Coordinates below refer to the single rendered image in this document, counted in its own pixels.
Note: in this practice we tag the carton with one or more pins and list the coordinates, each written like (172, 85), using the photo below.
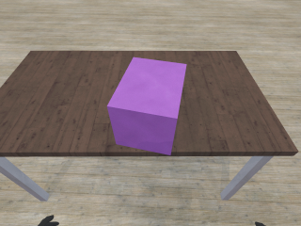
(145, 106)

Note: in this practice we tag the table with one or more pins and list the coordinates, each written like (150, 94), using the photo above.
(55, 105)

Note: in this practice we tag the left robot hand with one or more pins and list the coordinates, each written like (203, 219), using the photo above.
(47, 221)

